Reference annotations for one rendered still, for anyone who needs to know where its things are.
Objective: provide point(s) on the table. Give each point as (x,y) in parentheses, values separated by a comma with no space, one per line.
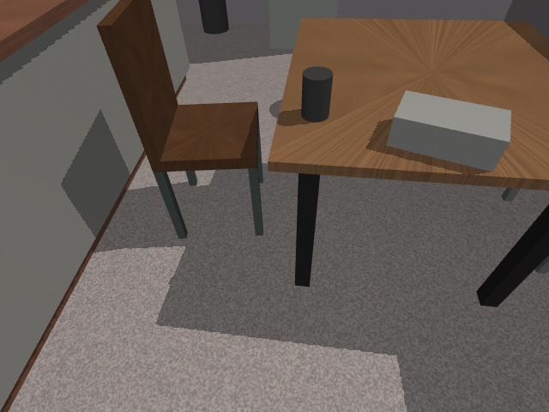
(503,64)

